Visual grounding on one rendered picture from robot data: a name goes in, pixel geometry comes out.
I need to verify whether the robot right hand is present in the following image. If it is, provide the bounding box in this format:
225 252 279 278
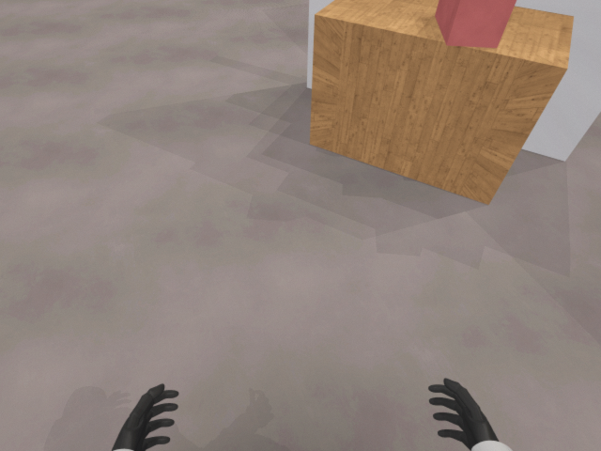
428 378 499 451

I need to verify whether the robot left hand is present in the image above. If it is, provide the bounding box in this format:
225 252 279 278
112 383 178 451

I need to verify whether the pedestal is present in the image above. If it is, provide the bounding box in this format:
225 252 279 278
310 0 574 205

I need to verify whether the carton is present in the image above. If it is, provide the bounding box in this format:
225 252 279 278
435 0 516 48

